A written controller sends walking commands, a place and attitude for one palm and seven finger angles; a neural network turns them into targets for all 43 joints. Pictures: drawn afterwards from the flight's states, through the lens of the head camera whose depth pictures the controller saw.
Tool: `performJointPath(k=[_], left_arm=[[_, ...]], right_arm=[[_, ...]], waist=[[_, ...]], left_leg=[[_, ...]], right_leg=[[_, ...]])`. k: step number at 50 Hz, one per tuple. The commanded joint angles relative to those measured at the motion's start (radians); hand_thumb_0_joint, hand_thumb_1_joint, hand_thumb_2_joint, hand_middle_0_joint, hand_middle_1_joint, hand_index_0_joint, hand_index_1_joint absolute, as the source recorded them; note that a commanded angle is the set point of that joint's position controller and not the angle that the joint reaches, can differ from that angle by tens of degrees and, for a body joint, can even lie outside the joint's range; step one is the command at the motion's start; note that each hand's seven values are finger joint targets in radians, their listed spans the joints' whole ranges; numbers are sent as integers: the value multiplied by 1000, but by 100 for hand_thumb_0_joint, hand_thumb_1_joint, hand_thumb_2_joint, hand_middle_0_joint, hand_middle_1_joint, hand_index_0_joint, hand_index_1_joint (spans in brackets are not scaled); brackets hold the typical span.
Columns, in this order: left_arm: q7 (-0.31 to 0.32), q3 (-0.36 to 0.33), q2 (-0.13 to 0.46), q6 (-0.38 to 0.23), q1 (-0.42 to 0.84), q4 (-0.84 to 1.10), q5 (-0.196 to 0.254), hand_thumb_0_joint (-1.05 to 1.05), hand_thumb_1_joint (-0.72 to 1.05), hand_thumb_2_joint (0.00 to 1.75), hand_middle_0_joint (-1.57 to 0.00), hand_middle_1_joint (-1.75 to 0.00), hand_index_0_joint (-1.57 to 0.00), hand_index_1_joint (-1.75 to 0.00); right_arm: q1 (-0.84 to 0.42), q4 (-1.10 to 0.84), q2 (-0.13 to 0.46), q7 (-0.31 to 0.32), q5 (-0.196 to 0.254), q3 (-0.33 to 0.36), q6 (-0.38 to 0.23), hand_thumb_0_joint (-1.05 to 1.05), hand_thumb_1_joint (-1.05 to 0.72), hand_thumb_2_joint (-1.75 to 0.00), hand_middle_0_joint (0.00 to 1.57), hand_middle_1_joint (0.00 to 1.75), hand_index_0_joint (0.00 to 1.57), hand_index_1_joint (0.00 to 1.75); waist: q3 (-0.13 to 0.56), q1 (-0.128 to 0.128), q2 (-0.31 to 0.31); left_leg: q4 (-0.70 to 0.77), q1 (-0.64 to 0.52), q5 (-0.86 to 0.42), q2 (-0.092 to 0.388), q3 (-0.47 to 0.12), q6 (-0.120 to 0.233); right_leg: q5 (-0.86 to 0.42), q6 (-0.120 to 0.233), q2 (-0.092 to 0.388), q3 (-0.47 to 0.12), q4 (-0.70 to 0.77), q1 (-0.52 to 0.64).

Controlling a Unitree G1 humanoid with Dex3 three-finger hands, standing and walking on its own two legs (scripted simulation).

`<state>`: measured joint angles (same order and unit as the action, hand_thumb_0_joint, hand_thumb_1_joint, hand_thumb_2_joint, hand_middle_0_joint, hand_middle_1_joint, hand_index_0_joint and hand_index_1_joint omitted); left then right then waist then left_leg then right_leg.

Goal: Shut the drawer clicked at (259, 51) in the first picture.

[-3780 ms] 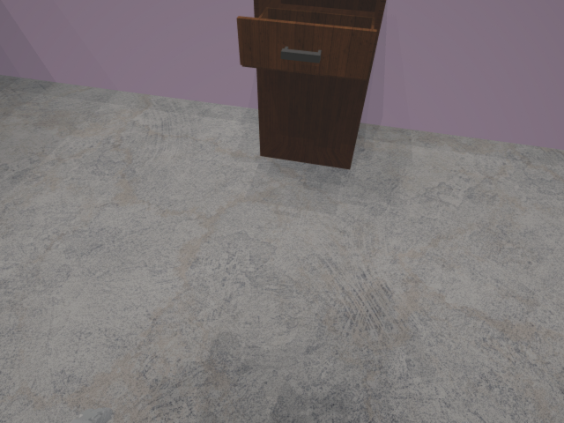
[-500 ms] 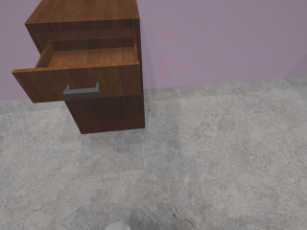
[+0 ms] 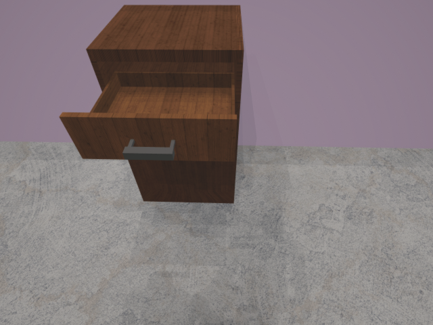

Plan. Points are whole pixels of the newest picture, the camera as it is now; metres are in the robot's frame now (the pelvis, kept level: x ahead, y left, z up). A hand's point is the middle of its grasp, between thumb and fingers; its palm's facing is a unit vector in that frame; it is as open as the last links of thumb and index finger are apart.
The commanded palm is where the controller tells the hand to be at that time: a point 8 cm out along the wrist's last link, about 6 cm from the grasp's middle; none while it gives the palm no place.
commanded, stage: take the last steps up to it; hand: left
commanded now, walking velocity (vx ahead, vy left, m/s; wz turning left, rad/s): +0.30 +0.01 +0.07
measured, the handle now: (150, 148) +0.55 +0.22 -0.02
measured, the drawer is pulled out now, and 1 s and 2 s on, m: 0.30 0.30 0.30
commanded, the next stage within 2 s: come to a stop and stand still in 0.66 s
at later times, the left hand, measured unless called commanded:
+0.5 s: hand out of the picture +0.05 +0.18 -0.18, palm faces +0.13 -0.98 -0.14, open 7.4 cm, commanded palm none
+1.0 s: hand (151, 258) +0.30 +0.19 -0.16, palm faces +0.05 -0.97 -0.25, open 7.2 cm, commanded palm none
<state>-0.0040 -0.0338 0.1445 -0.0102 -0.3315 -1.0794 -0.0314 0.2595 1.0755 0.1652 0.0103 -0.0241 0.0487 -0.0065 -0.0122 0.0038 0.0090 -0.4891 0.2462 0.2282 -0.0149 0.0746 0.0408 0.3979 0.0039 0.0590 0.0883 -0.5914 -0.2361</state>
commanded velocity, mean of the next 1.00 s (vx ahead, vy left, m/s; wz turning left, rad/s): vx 0.10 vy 0.04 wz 0.00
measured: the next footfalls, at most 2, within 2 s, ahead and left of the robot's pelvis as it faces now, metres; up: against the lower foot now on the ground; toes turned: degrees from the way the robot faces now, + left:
left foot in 0.40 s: +0.22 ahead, +0.15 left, +0.00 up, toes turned +11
right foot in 0.76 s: +0.31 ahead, -0.10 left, +0.00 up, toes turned -7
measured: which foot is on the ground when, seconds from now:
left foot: down 0.00-0.02, up 0.04-0.38, down 0.40-0.76, up 0.78-1.00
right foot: down 0.00-0.40, up 0.42-0.74, down 0.76-1.00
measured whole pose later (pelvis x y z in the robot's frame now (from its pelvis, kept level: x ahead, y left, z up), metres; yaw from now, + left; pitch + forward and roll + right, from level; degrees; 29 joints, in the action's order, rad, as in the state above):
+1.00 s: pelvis +0.25 +0.00 +0.01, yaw +1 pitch -1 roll +2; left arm 0.03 -0.04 0.15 0.00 -0.19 -1.03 -0.02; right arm 0.22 1.07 0.17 0.02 -0.01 0.05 0.05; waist -0.09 -0.01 0.03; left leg -0.92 0.40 0.44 0.02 0.04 -0.05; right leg 0.24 0.04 0.05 0.13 -0.50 -0.24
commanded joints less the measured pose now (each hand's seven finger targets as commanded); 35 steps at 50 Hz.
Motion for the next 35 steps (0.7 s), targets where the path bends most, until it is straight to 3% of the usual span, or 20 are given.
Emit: performJointPath(k=[1,2,3,5,8,11,15,17,18,19,20,21,22,23,24,25,27,29,32,35], left_arm=[[26,-45,205,-26,-240,-5,-4,0,90,90,-20,-30,-20,-30],[32,-49,204,-38,-239,-6,5,0,90,90,-20,-30,-20,-30],[34,-42,167,-44,-203,-8,5,0,90,90,-20,-30,-20,-30],[31,-27,109,-56,-148,5,4,0,90,90,-20,-30,-20,-30],[31,-23,98,-71,-174,-9,3,0,90,90,-20,-30,-20,-30],[31,-20,104,-71,-216,-38,3,0,90,90,-20,-30,-20,-30],[33,-25,120,-60,-217,-53,4,0,90,90,-20,-30,-20,-30],[32,-30,124,-55,-189,-51,8,0,90,90,-20,-30,-20,-30],[32,-31,120,-54,-174,-50,12,0,90,90,-20,-30,-20,-30],[28,-26,95,-52,-184,-45,16,0,90,90,-20,-30,-20,-30],[22,-22,40,-50,-214,-24,25,0,90,90,-20,-30,-20,-30],[24,-16,45,-51,-152,24,17,0,90,90,-20,-30,-20,-30],[29,-20,45,-47,-98,28,14,0,90,90,-20,-30,-20,-30],[23,-25,41,-42,-45,33,14,0,90,90,-20,-30,-20,-30],[14,-30,44,-36,-28,29,9,0,90,90,-20,-30,-20,-30],[9,-30,29,-28,-41,20,4,0,90,90,-20,-30,-20,-30],[6,-28,6,-13,-85,17,5,0,90,90,-20,-30,-20,-30],[4,-25,4,-1,-66,32,5,0,90,90,-20,-30,-20,-30],[1,-24,10,1,-12,64,3,0,90,90,-20,-30,-20,-30],[-1,-28,36,-6,-25,63,-1,0,90,90,-20,-30,-20,-30]], right_arm=[[-86,-112,45,-15,9,10,-14,0,-90,-90,20,30,20,30],[-133,-123,79,-18,-1,19,-14,0,-90,-90,20,30,20,30],[-137,-119,83,-23,-1,25,-14,0,-90,-90,20,30,20,30],[-78,-86,60,-30,-2,24,-17,0,-90,-90,20,30,20,30],[-75,-82,25,-31,2,16,-21,0,-90,-90,20,30,20,30],[-127,-100,7,-36,7,8,-23,0,-90,-90,20,30,20,30],[-165,-114,5,-39,9,0,-33,0,-90,-90,20,30,20,30],[-93,-92,22,-31,6,2,-41,0,-90,-90,20,30,20,30],[8,-57,44,-22,2,8,-48,0,-90,-90,20,30,20,30],[136,-20,107,-8,-4,22,-55,0,-90,-90,20,30,20,30],[234,-3,223,6,-11,50,-59,0,-90,-90,20,30,20,30],[288,-2,268,7,2,52,-45,0,-90,-90,20,30,20,30],[226,0,232,11,3,48,-50,0,-90,-90,20,30,20,30],[145,-22,183,12,3,39,-51,0,-90,-90,20,30,20,30],[88,-32,119,12,2,24,-54,0,-90,-90,20,30,20,30],[59,-37,87,13,1,13,-60,0,-90,-90,20,30,20,30],[25,-47,78,16,0,15,-69,0,-90,-90,20,30,20,30],[16,-53,93,14,0,16,-65,0,-90,-90,20,30,20,30],[9,-50,114,10,-3,23,-53,0,-90,-90,20,30,20,30],[2,-45,132,6,-4,30,-35,0,-90,-90,20,30,20,30]], waist=[[-142,99,-280],[-182,96,-264],[-215,67,-208],[-173,20,-113],[-120,20,-114],[-117,41,-152],[-112,51,-177],[-86,9,-171],[-36,-37,-135],[61,-83,-33],[159,-101,207],[144,-112,202],[106,-101,163],[2,-82,155],[-64,-54,123],[-81,-26,99],[-50,12,109],[-51,16,112],[-84,17,117],[-61,36,79]], left_leg=[[-327,443,314,10,22,-13],[-454,469,264,55,-46,-9],[-514,480,194,83,-65,-8],[-544,431,79,107,-54,-22],[-457,383,48,106,-5,-42],[-343,348,24,96,35,-42],[-192,217,21,74,64,-25],[-83,73,-12,41,93,-14],[-9,-75,-60,30,101,-7],[13,-299,-134,113,14,21],[74,-468,-213,378,-325,120],[160,-425,-245,496,-465,198],[206,-324,-104,488,-424,201],[247,-197,8,451,-369,183],[279,-98,39,407,-299,155],[288,-29,-15,369,-225,128],[282,20,-123,331,-112,121],[293,49,-98,310,-69,123],[294,69,-1,309,-76,129],[195,80,117,285,-70,94]], right_leg=[[384,163,363,-541,520,174],[407,191,377,-594,553,105],[329,184,353,-528,540,74],[46,145,273,-309,466,92],[-317,132,231,-156,410,154],[-448,132,222,-112,389,178],[-477,113,215,-79,340,154],[-542,94,181,-45,244,131],[-597,77,153,-15,110,98],[-505,46,118,8,-85,-10],[-55,0,-4,73,-348,-222],[218,10,-33,6,-558,-305],[189,22,3,-43,-656,-345],[105,18,44,-64,-680,-378],[35,13,72,-76,-651,-364],[-4,7,82,-72,-598,-315],[-37,-5,83,-51,-481,-236],[-52,-12,74,-26,-345,-182],[-90,-17,52,-1,-193,-135],[-156,-22,12,38,-26,-1]])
